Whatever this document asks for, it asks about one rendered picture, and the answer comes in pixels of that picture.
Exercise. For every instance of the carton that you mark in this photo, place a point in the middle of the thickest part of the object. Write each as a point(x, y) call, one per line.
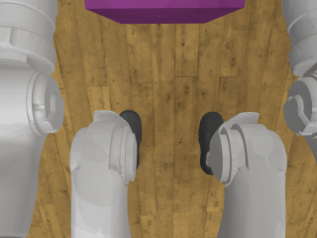
point(163, 11)

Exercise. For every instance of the robot right forearm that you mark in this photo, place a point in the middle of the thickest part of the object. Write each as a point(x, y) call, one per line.
point(301, 25)

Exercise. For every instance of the robot right upper arm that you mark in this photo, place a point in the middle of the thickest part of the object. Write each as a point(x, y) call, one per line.
point(300, 109)

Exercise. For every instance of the robot left upper arm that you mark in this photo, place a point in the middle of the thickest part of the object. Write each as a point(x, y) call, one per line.
point(31, 107)

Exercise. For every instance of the robot left forearm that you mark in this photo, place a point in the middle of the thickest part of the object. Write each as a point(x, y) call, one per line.
point(26, 34)

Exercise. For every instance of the robot right shin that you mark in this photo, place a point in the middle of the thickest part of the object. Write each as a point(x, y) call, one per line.
point(249, 118)

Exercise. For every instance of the robot left thigh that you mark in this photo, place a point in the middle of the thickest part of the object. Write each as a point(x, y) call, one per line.
point(99, 187)

